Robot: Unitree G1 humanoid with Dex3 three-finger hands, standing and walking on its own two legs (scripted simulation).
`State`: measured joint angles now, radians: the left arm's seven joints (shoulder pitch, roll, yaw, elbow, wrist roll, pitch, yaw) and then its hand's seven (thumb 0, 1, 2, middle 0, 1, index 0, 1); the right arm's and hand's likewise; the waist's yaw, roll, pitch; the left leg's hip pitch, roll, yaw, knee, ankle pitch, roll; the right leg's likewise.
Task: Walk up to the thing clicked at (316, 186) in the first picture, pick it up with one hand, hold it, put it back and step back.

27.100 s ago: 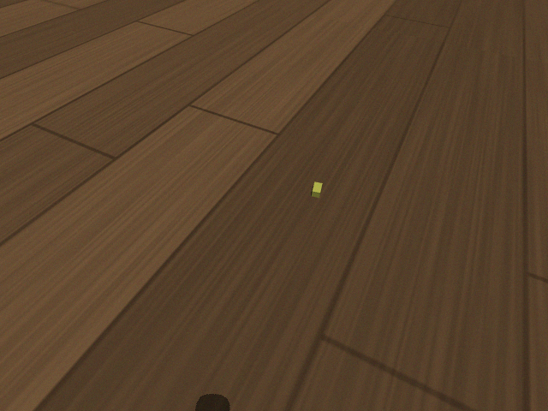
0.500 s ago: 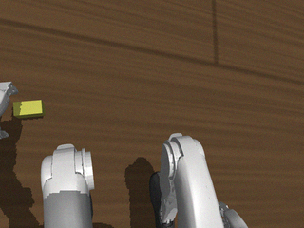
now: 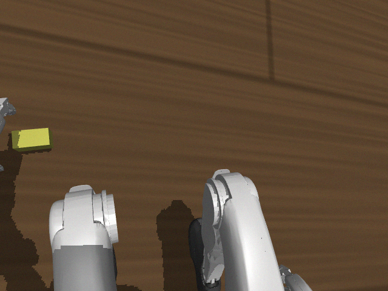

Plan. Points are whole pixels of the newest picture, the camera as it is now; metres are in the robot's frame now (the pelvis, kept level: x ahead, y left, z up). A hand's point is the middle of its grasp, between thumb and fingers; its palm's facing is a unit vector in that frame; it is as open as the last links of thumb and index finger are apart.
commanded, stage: rise first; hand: left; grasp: from above
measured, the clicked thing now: (33, 139) +0.45 +0.31 -0.29
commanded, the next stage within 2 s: approach in 0.80 s
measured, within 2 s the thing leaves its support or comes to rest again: neither
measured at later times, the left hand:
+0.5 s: hand out of the picture +0.41 +0.35 -0.17, palm faces -0.46 -0.09 -0.88, open 12.4 cm
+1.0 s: hand out of the picture +0.41 +0.34 -0.16, palm faces -0.46 -0.08 -0.88, open 12.2 cm
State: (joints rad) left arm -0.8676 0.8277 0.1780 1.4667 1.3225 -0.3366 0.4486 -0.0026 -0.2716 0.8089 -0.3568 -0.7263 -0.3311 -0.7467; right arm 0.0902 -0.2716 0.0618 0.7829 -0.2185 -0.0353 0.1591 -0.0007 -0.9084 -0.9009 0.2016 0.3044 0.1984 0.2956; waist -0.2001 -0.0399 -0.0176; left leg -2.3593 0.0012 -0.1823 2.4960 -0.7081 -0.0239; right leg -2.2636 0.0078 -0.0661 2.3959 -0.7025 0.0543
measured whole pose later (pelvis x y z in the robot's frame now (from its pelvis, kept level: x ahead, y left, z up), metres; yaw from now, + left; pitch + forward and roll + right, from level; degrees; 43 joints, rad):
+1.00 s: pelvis -0.01 +0.00 +0.01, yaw +1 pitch +32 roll -9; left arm -0.89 0.81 0.14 1.48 1.32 -0.33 0.43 0.00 -0.21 0.75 -0.42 -0.68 -0.39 -0.70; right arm 0.10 -0.27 0.06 0.77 -0.19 -0.05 0.15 0.00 -0.91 -0.90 0.20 0.30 0.20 0.30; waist -0.20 -0.03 -0.04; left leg -2.35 0.00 -0.17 2.47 -0.68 -0.02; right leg -2.26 0.00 -0.06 2.37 -0.68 0.05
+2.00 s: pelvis -0.01 +0.00 +0.00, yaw -1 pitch +30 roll -11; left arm -0.99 0.84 0.09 1.61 1.39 -0.36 0.52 0.00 -0.18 0.72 -0.39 -0.73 -0.39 -0.72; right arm 0.07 -0.29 0.12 0.72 -0.22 -0.08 0.16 0.00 -0.90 -0.89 0.20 0.30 0.20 0.30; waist -0.26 -0.08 0.01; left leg -2.35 -0.01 -0.20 2.50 -0.69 -0.01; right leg -2.24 0.01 -0.08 2.38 -0.68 0.05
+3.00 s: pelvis +0.00 +0.01 -0.02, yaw -5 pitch +27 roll -14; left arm -1.00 0.94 0.15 1.78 1.33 -0.23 0.70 0.00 -0.31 0.81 -0.30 -0.74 -0.27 -0.76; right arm 0.02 -0.33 0.24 0.71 -0.31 -0.25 0.29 0.00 -0.90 -0.90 0.20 0.30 0.20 0.30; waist -0.35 -0.13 0.13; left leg -2.36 0.01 -0.26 2.60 -0.73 -0.01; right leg -2.24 0.05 -0.13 2.42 -0.68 0.08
